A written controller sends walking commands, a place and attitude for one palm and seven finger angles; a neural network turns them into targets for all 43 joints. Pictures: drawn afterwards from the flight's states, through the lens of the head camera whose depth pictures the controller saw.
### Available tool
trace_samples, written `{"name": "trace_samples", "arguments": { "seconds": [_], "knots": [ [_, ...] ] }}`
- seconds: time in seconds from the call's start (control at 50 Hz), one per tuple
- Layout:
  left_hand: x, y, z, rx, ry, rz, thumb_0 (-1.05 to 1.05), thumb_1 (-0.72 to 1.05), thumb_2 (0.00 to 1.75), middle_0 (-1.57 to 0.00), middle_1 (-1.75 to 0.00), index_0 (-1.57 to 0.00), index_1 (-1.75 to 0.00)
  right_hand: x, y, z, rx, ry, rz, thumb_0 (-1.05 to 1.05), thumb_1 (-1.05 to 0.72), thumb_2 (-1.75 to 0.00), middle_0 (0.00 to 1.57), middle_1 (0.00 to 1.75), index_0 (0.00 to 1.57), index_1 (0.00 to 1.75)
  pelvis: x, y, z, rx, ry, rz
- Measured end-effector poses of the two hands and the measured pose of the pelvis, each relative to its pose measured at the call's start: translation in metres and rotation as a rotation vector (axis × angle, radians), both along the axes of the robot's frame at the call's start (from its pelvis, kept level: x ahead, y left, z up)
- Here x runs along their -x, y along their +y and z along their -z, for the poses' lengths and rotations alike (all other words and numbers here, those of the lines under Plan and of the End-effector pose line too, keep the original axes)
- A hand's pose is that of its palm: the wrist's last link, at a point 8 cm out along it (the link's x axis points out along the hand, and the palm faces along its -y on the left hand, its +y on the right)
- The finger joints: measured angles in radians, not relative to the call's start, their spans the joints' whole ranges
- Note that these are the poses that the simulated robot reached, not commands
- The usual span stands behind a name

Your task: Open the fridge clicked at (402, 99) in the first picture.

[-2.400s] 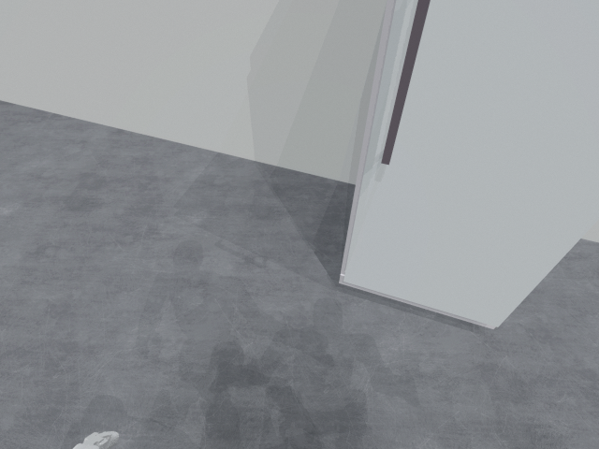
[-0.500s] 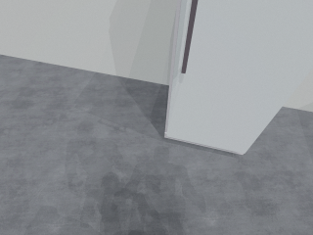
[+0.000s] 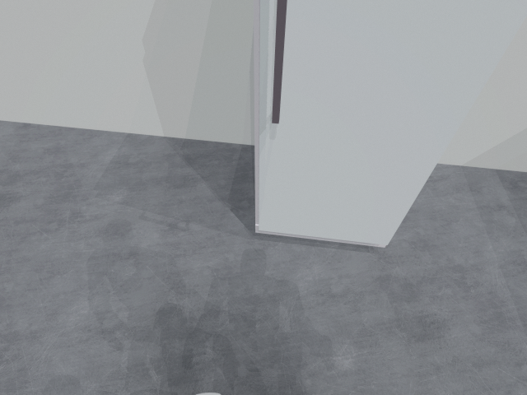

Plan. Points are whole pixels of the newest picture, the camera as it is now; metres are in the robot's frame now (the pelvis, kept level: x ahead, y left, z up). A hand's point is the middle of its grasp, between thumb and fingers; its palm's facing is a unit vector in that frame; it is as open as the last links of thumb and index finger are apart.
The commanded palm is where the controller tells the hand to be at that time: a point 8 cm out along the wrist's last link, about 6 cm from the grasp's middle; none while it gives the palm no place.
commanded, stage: take the last steps up to it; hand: left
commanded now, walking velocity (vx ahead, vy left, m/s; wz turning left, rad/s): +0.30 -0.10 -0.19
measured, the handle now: (280, 38) +0.80 +0.02 +0.15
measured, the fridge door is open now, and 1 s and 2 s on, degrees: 0 0 0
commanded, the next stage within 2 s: come to a stop and stand still in 0.76 s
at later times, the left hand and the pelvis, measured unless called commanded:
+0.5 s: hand (185, 355) +0.21 +0.17 -0.18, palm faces -0.16 -0.98 -0.11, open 7.4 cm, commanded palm none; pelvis +0.12 +0.00 +0.00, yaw -6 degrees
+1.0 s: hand (221, 303) +0.32 +0.12 -0.19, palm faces -0.02 -0.99 -0.15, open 7.3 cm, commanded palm none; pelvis +0.29 -0.05 -0.01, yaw -6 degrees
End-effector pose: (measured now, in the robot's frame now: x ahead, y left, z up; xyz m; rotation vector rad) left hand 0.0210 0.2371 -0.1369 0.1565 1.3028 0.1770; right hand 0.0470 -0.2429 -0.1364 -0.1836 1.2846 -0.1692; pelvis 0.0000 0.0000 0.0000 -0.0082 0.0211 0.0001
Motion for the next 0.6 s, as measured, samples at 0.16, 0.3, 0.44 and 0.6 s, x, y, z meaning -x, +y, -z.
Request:
{"name": "trace_samples", "arguments": {
  "seconds": [0.16, 0.3, 0.44, 0.6],
  "knots": [
    [-0.001, 0.024, 0.023, 0.068, 0.069, 0.001, 0.01, 0.90, 0.90, -0.20, -0.30, -0.20, -0.30, -0.015, 0.024, -0.015, 0.064, -0.084, 0.026, 0.00, -0.91, -0.90, 0.20, 0.30, 0.20, 0.30, -0.022, 0.027, 0.005, 0.019, -0.001, 0.042],
    [-0.063, 0.033, 0.013, 0.085, 0.037, 0.058, 0.01, 0.91, 0.90, -0.19, -0.30, -0.20, -0.30, 0.028, 0.045, -0.028, 0.060, 0.069, 0.114, 0.00, -0.90, -0.90, 0.20, 0.30, 0.20, 0.30, -0.057, 0.030, -0.010, 0.040, -0.005, 0.066],
    [-0.149, 0.006, 0.016, 0.096, 0.017, 0.154, 0.01, 0.91, 0.90, -0.19, -0.30, -0.19, -0.30, 0.072, 0.064, -0.028, 0.001, 0.280, 0.239, 0.00, -0.90, -0.90, 0.20, 0.30, 0.20, 0.30, -0.098, 0.014, -0.007, 0.036, -0.008, 0.100],
    [-0.277, -0.065, 0.028, 0.096, -0.112, 0.256, 0.01, 0.91, 0.90, -0.19, -0.30, -0.20, -0.30, 0.078, 0.057, -0.012, -0.105, 0.501, 0.360, 0.00, -0.90, -0.90, 0.20, 0.30, 0.20, 0.30, -0.165, -0.032, 0.019, 0.012, -0.009, 0.113]
  ]
}}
